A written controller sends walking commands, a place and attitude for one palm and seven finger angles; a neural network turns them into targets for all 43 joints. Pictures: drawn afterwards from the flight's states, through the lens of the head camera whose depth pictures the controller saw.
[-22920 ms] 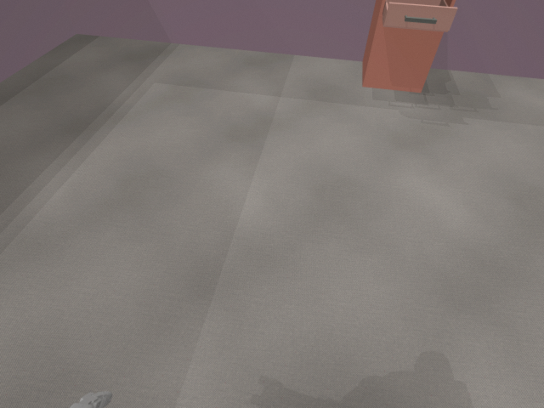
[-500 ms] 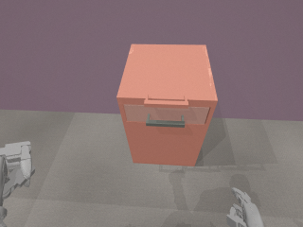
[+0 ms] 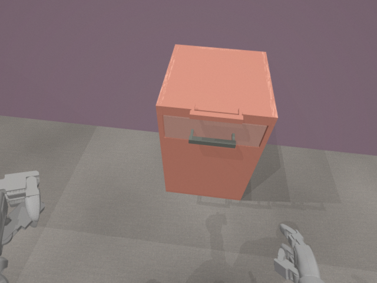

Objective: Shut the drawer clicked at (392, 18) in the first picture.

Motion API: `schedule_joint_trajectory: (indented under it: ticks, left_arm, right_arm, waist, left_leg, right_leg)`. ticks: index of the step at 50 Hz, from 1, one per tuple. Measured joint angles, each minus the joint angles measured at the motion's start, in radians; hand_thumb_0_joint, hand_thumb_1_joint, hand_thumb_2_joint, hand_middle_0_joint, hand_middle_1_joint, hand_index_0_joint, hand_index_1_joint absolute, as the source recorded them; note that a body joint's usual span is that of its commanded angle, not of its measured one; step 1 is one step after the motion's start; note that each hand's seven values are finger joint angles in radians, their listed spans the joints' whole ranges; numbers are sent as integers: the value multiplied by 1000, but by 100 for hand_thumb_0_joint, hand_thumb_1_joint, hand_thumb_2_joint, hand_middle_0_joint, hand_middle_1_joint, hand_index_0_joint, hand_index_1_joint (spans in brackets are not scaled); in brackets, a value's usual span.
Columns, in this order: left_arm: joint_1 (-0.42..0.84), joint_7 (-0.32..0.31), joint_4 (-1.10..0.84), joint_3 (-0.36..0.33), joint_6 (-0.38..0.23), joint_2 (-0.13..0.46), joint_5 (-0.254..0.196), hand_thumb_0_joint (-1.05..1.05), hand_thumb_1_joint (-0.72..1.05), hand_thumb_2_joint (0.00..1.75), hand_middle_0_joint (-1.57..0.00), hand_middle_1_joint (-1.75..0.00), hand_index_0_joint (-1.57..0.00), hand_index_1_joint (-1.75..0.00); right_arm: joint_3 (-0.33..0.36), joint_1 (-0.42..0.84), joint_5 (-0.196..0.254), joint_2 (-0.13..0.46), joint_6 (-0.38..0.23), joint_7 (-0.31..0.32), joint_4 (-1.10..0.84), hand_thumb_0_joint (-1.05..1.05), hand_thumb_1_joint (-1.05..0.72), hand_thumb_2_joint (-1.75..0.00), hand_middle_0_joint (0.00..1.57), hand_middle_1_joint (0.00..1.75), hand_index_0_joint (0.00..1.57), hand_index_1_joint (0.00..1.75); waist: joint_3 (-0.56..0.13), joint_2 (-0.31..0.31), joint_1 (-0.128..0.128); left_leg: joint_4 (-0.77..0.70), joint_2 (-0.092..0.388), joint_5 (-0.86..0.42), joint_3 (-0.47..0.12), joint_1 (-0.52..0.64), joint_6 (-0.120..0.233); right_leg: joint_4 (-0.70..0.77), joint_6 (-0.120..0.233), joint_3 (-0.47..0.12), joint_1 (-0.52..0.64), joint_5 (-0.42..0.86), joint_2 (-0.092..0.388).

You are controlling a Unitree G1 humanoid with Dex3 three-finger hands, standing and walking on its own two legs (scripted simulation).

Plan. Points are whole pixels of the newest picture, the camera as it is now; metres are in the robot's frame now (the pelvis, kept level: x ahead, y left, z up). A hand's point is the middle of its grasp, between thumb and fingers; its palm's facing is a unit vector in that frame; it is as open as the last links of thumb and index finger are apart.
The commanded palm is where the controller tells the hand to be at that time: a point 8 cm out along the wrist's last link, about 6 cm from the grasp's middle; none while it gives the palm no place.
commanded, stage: step back with the hand held close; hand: left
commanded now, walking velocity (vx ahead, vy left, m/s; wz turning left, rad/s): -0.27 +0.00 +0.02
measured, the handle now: (212, 137) +0.65 -0.04 -0.20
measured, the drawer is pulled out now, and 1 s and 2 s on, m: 0.00 0.00 0.00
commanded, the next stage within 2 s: stop stepping back and stand still in 1.14 s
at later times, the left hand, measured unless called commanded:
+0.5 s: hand (30, 224) +0.17 +0.23 +0.16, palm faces +0.32 -0.78 -0.54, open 3.3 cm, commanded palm +0.08 +0.28 +0.18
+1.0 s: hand out of the picture +0.08 +0.25 +0.18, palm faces +0.33 -0.80 -0.50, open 3.2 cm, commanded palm +0.01 +0.29 +0.18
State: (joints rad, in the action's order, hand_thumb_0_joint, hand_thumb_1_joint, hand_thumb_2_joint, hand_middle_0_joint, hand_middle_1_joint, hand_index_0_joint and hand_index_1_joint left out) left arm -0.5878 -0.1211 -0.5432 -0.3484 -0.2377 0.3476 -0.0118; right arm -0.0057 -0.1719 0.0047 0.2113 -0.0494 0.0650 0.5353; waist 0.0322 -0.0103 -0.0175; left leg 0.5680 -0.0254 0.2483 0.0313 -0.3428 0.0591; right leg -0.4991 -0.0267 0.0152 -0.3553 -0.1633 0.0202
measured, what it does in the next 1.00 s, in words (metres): shifts its weight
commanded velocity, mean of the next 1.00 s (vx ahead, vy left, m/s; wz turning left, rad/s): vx -0.40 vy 0.00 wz -0.02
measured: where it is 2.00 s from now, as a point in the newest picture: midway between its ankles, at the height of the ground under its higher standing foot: outside the picture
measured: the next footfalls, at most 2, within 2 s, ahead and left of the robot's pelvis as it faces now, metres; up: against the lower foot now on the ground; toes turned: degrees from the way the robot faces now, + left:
right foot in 1.32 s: -0.28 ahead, -0.12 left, +0.00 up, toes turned +1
left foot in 1.46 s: -0.10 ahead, +0.12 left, +0.00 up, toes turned +2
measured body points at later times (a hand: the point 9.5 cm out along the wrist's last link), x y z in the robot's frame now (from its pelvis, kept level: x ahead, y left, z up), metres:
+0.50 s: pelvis -0.04 +0.00 -0.01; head +0.01 +0.01 +0.44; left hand +0.14 +0.27 +0.19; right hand +0.13 -0.26 -0.08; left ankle +0.03 +0.08 -0.73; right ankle +0.03 -0.14 -0.73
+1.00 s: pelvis -0.11 +0.00 +0.00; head -0.09 +0.03 +0.45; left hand +0.05 +0.29 +0.20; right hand +0.08 -0.25 -0.06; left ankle +0.03 +0.08 -0.72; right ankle -0.06 -0.14 -0.73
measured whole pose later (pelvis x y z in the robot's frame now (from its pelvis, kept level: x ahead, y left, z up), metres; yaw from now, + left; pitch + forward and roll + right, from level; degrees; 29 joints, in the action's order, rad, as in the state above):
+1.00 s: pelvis -0.11 +0.00 +0.00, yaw +3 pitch +1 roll -5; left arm -0.63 -0.11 -0.57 -0.43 -0.37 0.46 -0.04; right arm 0.05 -0.17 0.00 0.24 -0.06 0.06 0.55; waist 0.00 -0.03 0.04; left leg 0.59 0.01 0.24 -0.03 -0.53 0.04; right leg -0.48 -0.01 -0.04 -0.32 -0.23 -0.07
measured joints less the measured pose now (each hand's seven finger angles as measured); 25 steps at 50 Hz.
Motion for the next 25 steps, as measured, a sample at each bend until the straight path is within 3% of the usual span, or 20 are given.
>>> schedule_joint_trajectory:
  ticks: [12,22,25]
  left_arm:
    - [1,-9,-42,-77,-51,76,3,1,89,90,-141,-160,-141,-159]
    - [-24,-14,-41,-56,-82,69,9,1,89,90,-141,-160,-141,-159]
    - [-16,-10,-45,-66,-87,87,25,1,89,90,-141,-160,-141,-159]
  right_arm:
    - [29,-23,1,15,-3,5,19,1,-91,-90,20,30,20,30]
    - [43,-23,1,16,-3,-5,34,1,-91,-90,20,30,20,29]
    - [39,-41,3,7,-16,4,31,1,-91,-90,20,30,20,29]
  waist:
    - [19,17,25]
    - [17,18,45]
    - [19,15,56]
  left_leg:
    - [38,13,-8,-4,-46,-11]
    - [41,12,-44,-11,-98,0]
    - [48,8,-44,-37,-109,-2]
  right_leg:
    - [-30,11,4,-43,13,-11]
    - [-6,5,6,-79,51,-16]
    - [-99,-3,-28,-79,2,-47]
